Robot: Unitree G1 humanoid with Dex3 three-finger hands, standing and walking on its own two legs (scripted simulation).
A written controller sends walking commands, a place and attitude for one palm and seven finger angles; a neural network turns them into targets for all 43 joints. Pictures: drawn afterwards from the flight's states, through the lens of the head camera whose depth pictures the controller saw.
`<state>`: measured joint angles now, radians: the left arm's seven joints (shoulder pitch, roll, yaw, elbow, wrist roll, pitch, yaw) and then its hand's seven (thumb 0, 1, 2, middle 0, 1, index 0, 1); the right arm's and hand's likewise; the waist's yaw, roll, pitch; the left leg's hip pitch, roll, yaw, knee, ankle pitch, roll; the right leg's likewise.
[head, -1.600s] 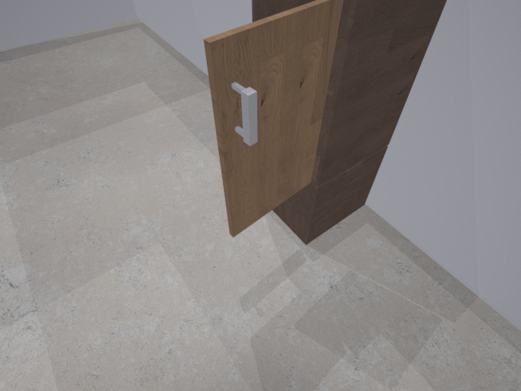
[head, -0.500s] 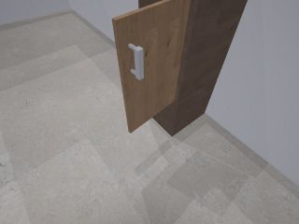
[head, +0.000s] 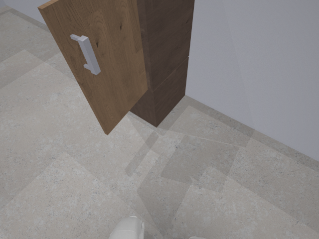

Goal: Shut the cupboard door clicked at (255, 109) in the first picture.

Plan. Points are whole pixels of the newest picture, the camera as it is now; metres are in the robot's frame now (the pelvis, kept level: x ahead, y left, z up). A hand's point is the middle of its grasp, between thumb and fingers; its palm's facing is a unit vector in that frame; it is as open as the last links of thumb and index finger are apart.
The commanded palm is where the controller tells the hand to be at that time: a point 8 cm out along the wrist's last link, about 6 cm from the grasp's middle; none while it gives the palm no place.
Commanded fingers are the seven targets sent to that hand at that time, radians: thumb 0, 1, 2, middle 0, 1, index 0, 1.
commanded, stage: walk around to get in front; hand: left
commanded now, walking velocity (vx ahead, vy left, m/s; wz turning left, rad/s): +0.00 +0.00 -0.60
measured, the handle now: (85, 54) +0.58 +0.27 +0.11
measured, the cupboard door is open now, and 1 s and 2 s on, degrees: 95 95 95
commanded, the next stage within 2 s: none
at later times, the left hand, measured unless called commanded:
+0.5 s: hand (108, 227) +0.15 +0.17 -0.16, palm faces -0.29 -0.93 -0.24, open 7.4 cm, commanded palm none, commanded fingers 0.00 0.90 0.90 -0.20 -0.30 -0.20 -0.30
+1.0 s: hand (130, 218) +0.18 +0.11 -0.16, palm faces -0.52 -0.83 -0.19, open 7.4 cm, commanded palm none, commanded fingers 0.00 0.90 0.90 -0.20 -0.30 -0.20 -0.30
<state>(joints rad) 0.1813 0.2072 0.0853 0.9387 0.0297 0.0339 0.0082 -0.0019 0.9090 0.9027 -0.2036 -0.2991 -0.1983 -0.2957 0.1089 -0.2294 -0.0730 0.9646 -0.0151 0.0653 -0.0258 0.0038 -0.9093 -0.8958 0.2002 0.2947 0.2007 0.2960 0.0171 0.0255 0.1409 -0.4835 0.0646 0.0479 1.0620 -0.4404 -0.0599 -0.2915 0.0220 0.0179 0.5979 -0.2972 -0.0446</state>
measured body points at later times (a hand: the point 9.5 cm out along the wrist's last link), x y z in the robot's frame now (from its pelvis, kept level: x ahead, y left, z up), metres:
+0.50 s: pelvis -0.01 +0.00 +0.00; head +0.05 -0.02 +0.44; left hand +0.17 +0.22 -0.14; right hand -0.03 -0.26 -0.15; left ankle +0.02 +0.15 -0.73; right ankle -0.04 -0.12 -0.72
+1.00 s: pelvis -0.01 -0.01 +0.01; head +0.05 -0.02 +0.45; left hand +0.21 +0.16 -0.15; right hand -0.09 -0.24 -0.13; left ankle +0.06 +0.11 -0.73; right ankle -0.09 -0.10 -0.66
